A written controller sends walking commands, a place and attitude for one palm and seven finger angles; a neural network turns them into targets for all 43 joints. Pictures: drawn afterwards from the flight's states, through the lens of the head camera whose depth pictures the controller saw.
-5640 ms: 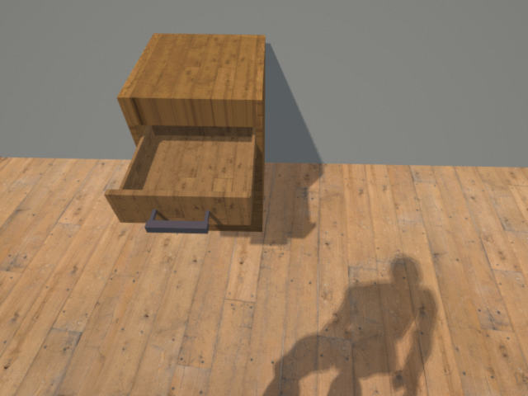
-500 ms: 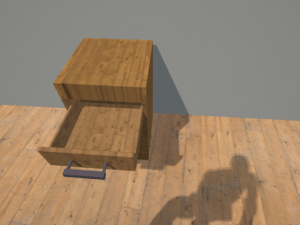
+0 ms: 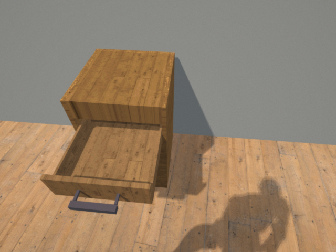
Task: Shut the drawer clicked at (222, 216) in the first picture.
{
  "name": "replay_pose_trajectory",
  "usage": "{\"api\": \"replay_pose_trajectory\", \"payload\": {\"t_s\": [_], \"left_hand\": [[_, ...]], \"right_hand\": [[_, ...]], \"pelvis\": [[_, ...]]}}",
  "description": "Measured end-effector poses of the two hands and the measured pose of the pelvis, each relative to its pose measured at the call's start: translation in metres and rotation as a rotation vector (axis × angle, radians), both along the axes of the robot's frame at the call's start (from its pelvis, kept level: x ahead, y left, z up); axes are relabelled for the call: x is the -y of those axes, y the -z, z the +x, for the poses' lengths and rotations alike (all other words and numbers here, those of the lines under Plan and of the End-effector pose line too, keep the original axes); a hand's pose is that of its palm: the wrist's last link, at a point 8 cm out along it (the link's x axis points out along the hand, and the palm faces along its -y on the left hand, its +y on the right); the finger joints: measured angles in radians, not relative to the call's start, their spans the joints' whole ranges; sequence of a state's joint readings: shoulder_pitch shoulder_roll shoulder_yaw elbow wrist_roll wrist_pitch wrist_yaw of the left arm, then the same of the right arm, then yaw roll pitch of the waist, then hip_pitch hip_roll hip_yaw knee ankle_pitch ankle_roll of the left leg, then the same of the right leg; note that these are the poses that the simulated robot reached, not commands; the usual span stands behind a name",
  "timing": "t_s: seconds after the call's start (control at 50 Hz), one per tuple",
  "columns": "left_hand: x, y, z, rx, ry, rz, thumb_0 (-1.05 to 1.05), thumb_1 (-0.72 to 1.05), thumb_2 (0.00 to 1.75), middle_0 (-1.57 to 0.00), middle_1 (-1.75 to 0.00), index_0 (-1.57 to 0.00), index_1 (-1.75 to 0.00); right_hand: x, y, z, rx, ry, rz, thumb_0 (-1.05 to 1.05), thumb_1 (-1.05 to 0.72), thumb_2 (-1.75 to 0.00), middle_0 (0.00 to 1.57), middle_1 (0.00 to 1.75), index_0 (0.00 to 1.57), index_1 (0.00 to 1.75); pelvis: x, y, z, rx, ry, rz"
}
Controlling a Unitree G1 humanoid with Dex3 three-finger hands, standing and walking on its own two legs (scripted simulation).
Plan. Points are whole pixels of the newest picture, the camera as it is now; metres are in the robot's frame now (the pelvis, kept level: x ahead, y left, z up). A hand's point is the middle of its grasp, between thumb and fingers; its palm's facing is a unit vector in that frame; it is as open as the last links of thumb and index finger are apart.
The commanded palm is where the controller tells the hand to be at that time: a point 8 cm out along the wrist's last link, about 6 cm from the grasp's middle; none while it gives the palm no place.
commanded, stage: come to a stop and stand still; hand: left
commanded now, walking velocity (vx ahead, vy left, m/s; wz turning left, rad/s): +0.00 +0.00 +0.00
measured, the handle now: (95, 200) +0.32 +0.28 -0.24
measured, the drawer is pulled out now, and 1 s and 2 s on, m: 0.30 0.30 0.30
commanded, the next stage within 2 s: look again from close up in 0.06 s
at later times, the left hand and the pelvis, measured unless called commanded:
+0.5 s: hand out of the picture -0.01 +0.15 -0.17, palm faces +0.04 -0.98 -0.20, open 7.4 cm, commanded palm none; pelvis +0.00 -0.01 +0.00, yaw +1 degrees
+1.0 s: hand out of the picture -0.04 +0.14 -0.17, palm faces +0.07 -0.98 -0.20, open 7.4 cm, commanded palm none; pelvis +0.00 -0.02 +0.00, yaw +0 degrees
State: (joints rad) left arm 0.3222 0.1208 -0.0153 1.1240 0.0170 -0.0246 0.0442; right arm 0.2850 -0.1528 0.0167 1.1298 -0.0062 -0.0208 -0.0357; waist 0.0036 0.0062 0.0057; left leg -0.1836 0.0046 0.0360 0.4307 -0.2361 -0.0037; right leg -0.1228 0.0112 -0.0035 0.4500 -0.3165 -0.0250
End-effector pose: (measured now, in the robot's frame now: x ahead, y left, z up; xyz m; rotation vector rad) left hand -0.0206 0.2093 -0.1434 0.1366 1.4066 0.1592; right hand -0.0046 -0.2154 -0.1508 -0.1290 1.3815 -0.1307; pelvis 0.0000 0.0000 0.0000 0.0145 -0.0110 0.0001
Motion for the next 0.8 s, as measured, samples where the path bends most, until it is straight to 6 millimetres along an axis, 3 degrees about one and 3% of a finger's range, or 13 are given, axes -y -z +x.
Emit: {"api": "replay_pose_trajectory", "payload": {"t_s": [0.16, 0.48, 0.8], "left_hand": [[0.001, -0.001, 0.002, -0.012, -0.004, 0.001, 0.00, 0.91, 0.90, -0.20, -0.30, -0.19, -0.30], [0.006, -0.004, 0.002, -0.001, -0.013, 0.013, 0.00, 0.91, 0.90, -0.20, -0.30, -0.19, -0.30], [0.020, -0.002, -0.015, -0.022, -0.029, -0.003, 0.00, 0.91, 0.90, -0.20, -0.30, -0.19, -0.30]], "right_hand": [[0.005, -0.002, 0.007, -0.005, -0.010, -0.006, 0.01, -0.92, -0.90, 0.20, 0.29, 0.20, 0.30], [0.005, 0.001, -0.001, -0.029, -0.011, 0.018, 0.01, -0.91, -0.90, 0.20, 0.29, 0.20, 0.30], [0.012, 0.001, -0.010, -0.043, -0.015, 0.018, 0.00, -0.91, -0.90, 0.20, 0.29, 0.20, 0.30]], "pelvis": [[0.003, -0.001, 0.004, -0.001, -0.004, 0.001], [0.011, -0.001, 0.005, 0.010, -0.012, 0.003], [0.018, -0.002, -0.001, 0.014, -0.018, 0.001]]}}
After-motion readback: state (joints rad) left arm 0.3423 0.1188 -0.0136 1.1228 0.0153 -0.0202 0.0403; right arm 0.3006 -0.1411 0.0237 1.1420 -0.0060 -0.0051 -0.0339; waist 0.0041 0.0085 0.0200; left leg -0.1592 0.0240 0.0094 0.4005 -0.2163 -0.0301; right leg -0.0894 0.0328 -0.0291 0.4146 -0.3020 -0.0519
